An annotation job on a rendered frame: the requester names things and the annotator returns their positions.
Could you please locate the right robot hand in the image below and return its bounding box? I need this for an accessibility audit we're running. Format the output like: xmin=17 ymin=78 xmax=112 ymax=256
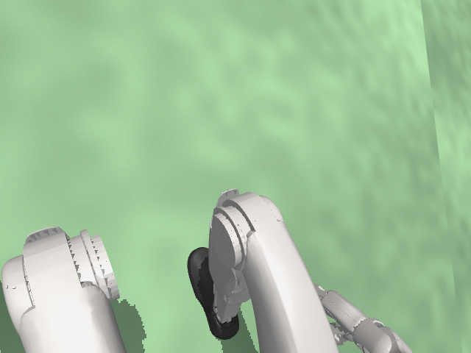
xmin=314 ymin=283 xmax=368 ymax=345

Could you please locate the right robot foot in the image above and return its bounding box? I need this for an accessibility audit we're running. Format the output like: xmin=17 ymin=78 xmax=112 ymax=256
xmin=188 ymin=247 xmax=239 ymax=340

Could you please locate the right robot arm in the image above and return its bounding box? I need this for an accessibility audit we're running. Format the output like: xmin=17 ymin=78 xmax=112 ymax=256
xmin=353 ymin=318 xmax=412 ymax=353

